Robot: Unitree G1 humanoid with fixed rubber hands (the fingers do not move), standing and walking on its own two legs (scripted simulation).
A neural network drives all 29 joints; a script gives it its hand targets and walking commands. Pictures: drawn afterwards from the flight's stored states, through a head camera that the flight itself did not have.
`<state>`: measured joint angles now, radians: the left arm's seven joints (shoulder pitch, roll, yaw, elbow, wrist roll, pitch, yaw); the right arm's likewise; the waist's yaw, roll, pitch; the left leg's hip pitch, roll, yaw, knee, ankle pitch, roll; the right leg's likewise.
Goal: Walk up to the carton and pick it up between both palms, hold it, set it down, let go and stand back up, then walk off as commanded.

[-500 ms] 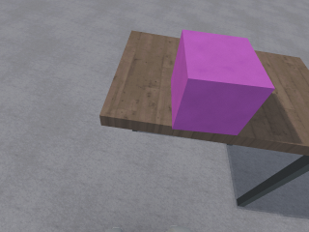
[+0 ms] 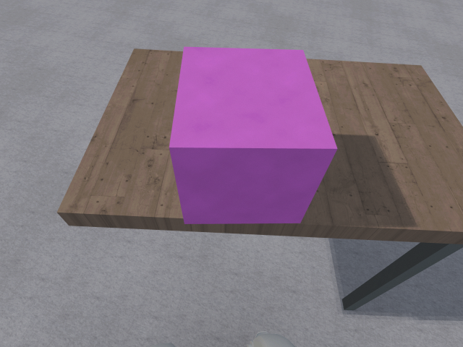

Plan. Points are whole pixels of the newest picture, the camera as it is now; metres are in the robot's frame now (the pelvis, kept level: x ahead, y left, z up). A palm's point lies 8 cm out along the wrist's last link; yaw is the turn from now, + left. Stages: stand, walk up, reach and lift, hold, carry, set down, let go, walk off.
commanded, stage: walk up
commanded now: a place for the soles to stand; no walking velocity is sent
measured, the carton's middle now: (243, 137) +0.44 +0.00 +0.12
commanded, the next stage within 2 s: none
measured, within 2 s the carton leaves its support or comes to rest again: neither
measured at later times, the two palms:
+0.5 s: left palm out of the picture +0.05 +0.31 -0.06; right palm out of the picture +0.07 -0.33 -0.10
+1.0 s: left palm out of the picture +0.02 +0.40 -0.10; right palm out of the picture +0.05 -0.24 -0.01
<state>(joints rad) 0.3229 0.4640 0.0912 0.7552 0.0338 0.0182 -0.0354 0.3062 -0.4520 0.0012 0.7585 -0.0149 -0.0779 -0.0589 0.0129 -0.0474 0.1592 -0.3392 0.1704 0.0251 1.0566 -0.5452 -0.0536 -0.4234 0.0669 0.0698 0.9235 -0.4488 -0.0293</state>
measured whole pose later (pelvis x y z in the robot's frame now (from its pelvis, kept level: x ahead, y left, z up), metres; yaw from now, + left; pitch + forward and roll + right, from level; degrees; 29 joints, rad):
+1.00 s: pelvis -0.04 +0.08 +0.03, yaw -1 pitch -2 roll -6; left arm 0.31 0.43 0.08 0.81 0.01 -0.02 0.03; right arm 0.26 -0.41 0.00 0.77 -0.03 -0.03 -0.04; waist 0.01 -0.05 0.10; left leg -0.40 0.03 0.04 0.70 -0.27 0.06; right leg -0.42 0.09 0.09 1.04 -0.40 -0.03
